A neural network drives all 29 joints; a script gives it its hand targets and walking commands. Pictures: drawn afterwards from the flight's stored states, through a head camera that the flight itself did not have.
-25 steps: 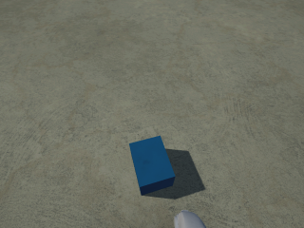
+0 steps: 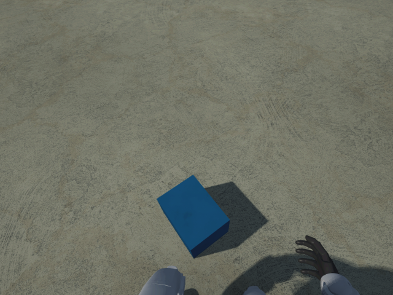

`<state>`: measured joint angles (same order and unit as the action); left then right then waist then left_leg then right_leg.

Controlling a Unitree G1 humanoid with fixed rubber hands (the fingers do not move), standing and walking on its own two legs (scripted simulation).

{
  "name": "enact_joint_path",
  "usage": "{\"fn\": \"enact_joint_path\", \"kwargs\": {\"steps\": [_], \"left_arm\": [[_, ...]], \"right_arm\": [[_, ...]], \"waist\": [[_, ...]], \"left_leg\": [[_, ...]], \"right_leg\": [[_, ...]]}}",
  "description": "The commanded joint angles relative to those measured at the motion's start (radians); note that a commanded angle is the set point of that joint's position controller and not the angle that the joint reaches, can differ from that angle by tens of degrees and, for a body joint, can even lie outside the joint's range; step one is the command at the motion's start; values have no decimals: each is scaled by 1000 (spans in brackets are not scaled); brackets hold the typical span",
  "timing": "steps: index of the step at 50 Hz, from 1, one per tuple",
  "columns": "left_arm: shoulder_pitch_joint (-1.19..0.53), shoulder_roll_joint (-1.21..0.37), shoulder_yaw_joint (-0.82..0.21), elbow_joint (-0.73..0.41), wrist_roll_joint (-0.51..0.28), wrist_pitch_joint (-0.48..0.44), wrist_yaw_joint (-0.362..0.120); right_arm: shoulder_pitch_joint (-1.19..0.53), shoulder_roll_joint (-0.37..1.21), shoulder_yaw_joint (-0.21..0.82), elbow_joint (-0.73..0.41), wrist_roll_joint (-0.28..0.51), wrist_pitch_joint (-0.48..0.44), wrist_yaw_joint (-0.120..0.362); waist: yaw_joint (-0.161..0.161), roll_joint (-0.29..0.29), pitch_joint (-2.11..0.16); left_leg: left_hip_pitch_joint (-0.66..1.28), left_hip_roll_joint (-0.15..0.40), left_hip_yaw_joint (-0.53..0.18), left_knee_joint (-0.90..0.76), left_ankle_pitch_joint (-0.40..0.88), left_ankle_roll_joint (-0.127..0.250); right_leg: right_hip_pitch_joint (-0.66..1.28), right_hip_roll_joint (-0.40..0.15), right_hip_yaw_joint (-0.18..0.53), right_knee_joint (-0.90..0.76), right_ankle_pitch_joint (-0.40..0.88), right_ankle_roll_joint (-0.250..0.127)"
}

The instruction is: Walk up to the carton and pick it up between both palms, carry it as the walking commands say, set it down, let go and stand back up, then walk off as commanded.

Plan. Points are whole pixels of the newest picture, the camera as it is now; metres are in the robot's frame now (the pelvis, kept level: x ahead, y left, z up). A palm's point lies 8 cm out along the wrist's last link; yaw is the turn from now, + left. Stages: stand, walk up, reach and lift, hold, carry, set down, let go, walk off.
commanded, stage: walk off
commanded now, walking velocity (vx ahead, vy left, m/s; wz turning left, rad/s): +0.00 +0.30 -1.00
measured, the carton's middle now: (193, 215) +0.48 +0.14 -0.67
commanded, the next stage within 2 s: stand in 0.78 s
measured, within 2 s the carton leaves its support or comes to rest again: neither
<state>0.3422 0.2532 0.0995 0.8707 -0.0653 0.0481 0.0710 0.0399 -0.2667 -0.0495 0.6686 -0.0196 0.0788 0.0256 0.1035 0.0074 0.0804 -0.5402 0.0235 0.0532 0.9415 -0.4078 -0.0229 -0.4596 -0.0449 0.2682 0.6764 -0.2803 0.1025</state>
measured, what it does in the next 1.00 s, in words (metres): steps to the left, turning right: left foot, then right foot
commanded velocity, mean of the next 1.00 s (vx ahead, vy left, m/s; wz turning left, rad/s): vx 0.00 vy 0.23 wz -0.76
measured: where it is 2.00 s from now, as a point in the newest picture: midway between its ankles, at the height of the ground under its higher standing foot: (163, 285)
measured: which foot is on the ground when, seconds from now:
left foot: up 0.00-0.04, down 0.06-0.54, up 0.56-0.88, down 0.90-1.00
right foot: down 0.00-0.06, up 0.08-0.52, down 0.54-0.88, up 0.90-1.00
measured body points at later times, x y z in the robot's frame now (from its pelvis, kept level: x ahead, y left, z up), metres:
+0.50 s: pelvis +0.05 +0.15 -0.01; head +0.10 +0.12 +0.44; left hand +0.27 +0.35 -0.13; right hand +0.04 -0.12 -0.13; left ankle +0.02 +0.18 -0.72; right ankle +0.02 +0.06 -0.69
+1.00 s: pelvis +0.16 +0.25 +0.00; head +0.20 +0.24 +0.45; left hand +0.44 +0.37 -0.12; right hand +0.08 -0.02 -0.09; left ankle +0.25 +0.33 -0.72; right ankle +0.03 +0.13 -0.66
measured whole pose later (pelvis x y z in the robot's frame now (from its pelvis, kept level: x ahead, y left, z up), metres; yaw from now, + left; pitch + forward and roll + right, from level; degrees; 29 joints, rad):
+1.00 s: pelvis +0.16 +0.25 +0.00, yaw -53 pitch +1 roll -1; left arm 0.28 0.27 0.10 0.72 -0.06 0.05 0.03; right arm 0.17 -0.22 -0.02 0.61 -0.02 0.08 0.04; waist 0.04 -0.02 0.04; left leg -0.33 0.09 0.15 0.68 -0.37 0.00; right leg -0.55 0.00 0.15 1.07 -0.47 0.09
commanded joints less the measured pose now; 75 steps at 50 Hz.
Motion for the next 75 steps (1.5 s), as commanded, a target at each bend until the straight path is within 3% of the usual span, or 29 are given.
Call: {"fn": "enact_joint_path", "kwargs": {"steps": [1, 3, 4, 8, 13, 16, 19, 22, 24, 25, 26, 27, 28, 29, 31, 33, 39, 42, 43, 44, 45, 50, 62, 66, 67, 68, 69, 72, 75], "left_arm": [[-175, 276, 85, -141, 118, -24, 1], [-63, 87, 55, -135, 134, -18, 1], [13, 99, 50, -110, 136, -5, 12], [19, 160, 55, -103, 128, 22, -18], [-48, 118, 40, -137, 125, 27, -45], [-84, 89, 24, -151, 121, 23, -59], [-107, 50, 4, -161, 109, 14, -64], [-42, 7, -12, -159, 99, 11, -52], [248, 72, 21, -94, 89, 11, -35], [423, 133, 53, -49, 102, 11, -15], [452, 219, 71, -42, 104, 18, -1], [313, 320, 101, -98, 103, 38, 14], [292, 326, 105, -103, 97, 35, 26], [121, 272, 77, -183, 98, 30, 45], [-95, 254, 66, -238, 132, 1, 73], [-100, 233, 52, -227, 137, -14, 45], [-20, 294, 88, -186, 136, -20, 5], [-181, 256, 67, -233, 125, -28, -15], [-188, 173, 41, -253, 125, -31, -33], [-121, 79, 29, -259, 129, -29, -37], [-92, 64, 20, -250, 144, -23, -30], [-34, 94, 24, -198, 122, -7, -70], [-237, 23, -39, -265, 94, -11, -102], [-121, 32, -45, -234, 96, -38, -92], [-43, 97, -21, -201, 103, -52, -86], [-26, 168, -5, -200, 111, -60, -82], [-12, 198, 2, -196, 97, -60, -83], [-47, 86, -25, -180, 116, -66, -62], [-59, 102, -23, -172, 129, -63, -44]], "right_arm": [[222, -141, -61, -36, 16, -12, 7], [264, -245, -60, -37, -1, -13, 12], [112, -213, -44, -78, -2, -7, 7], [15, -91, -12, -123, -11, -18, -5], [97, -53, 3, -119, -5, -8, -21], [208, -76, 2, -79, -4, -8, -30], [214, -69, 0, -58, -15, -11, -41], [164, -55, 2, -57, -23, -7, -48], [64, -103, -6, -90, -18, -8, -46], [-43, -128, -11, -116, -26, -2, -46], [-95, -101, -9, -156, -43, -2, -27], [-88, -91, -5, -221, -60, -2, 2], [-106, -89, -4, -219, -63, 6, 26], [-22, -51, 8, -243, -47, -1, 48], [-55, -49, 0, -240, -46, -19, 41], [-50, -38, 2, -225, -31, -16, 28], [-103, -10, -3, -234, 0, -4, 30], [163, -62, -32, -120, 22, -25, 14], [296, -97, -37, -60, 19, -32, 4], [337, -174, -48, -60, 19, -32, 5], [247, -184, -37, -99, 6, -32, -2], [76, -130, -29, -132, 19, -47, -19], [325, -148, -38, -53, -1, -54, -43], [298, -139, -33, -41, 5, -39, -36], [305, -108, -28, -49, 11, -46, -26], [294, -38, -12, -82, 20, -45, -19], [233, -26, -2, -95, 20, -24, -15], [165, -46, -16, -98, 14, -24, -4], [212, -3, -16, -79, 11, -21, 3]], "waist": [[-175, -232, -101], [-162, 225, -191], [-91, 204, -102], [-54, 119, -107], [-114, 97, -91], [-160, 124, -138], [-149, 80, -147], [-105, 136, -190], [64, 182, -274], [202, 107, -301], [211, -191, -175], [117, -416, -109], [98, -251, -124], [-20, -131, -146], [-69, -66, -65], [-80, -51, -56], [13, -305, -95], [-128, -310, -132], [-176, -117, -191], [-173, 150, -272], [-127, 235, -206], [-42, 163, -69], [-164, 216, -201], [-101, 202, -220], [-67, 67, -291], [-69, -228, -303], [-34, -263, -298], [-49, -113, -205], [-65, -202, -220]], "left_leg": [[684, 19, -160, -528, 119, -27], [580, 429, -349, -708, -252, 59], [393, 435, -234, -756, -168, 61], [358, 268, 44, -668, 144, 27], [528, 278, 149, -588, 272, 77], [686, 295, 189, -482, 712, 71], [686, 332, 241, -437, 830, 114], [641, 323, 347, -368, 970, 109], [419, 278, 385, -163, 1119, 60], [164, 250, 382, 73, 921, 25], [-178, 94, 315, 260, -27, 5], [-356, 20, 113, 489, -279, -12], [-322, 55, -96, 527, -176, -5], [-352, 33, -158, 589, -153, -31], [-195, 109, -200, 460, -12, -44], [-110, 63, -115, 257, 72, -51], [85, -15, -61, -164, -61, -64], [559, -21, -42, -443, 120, -45], [701, 74, -52, -554, 79, -27], [702, 370, -297, -648, -145, 30], [468, 490, -317, -699, -158, 81], [335, 316, -15, -640, 258, 49], [617, 321, 62, -422, 877, 159], [447, 262, 128, -333, 728, 80], [320, 236, 139, -212, 550, 32], [82, 127, 142, -86, 115, -21], [121, 81, 33, -71, -259, -17], [77, 32, 5, -116, -254, 12], [125, 1, -4, -200, -163, 14]], "right_leg": [[-371, -30, 236, -283, -299, -51], [-415, 120, -184, 358, -399, 1], [-378, 57, -201, 449, -356, 6], [-331, 0, -264, 683, -173, 2], [-401, -20, -376, 648, -78, 4], [-402, -32, -413, 558, -108, -21], [-328, -37, -451, 423, -104, -44], [-124, -12, -512, 187, -103, -95], [207, 17, -515, 111, -92, -156], [456, -11, -422, -30, -57, -195], [527, -171, 11, -244, 43, -247], [437, -345, 485, -335, 306, -328], [331, -384, 544, -382, 206, -353], [231, -387, 639, -427, -60, -371], [-21, -329, 489, -454, -254, -271], [-47, -208, 241, -353, -113, -199], [9, -146, 233, -312, 79, -180], [-287, -58, 160, -248, -170, -126], [-369, 20, 53, -85, -275, -92], [-409, 123, -176, 299, -357, -51], [-368, 68, -173, 458, -340, -42], [-276, 58, -207, 658, -119, -13], [-108, 49, -354, 149, -287, -45], [193, 38, -321, -259, 165, -89], [390, -57, -197, -272, 390, -107], [521, -259, 93, -252, 792, -190], [417, -318, 157, -249, 924, -278], [394, -227, 85, -274, 636, -285], [370, -164, 46, -280, 619, -259]]}}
